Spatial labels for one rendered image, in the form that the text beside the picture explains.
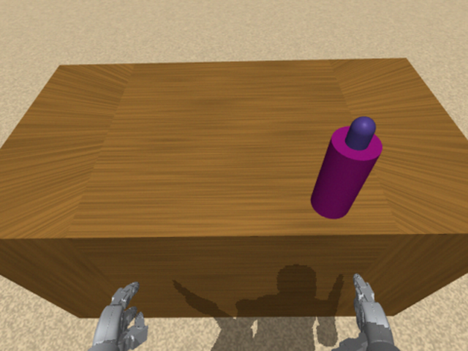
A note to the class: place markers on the bottle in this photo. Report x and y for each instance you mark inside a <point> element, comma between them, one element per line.
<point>352,152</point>

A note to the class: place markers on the right robot hand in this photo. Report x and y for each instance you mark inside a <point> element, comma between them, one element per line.
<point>370,318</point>

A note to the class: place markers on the left robot hand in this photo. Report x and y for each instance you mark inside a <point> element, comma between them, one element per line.
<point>113,322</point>

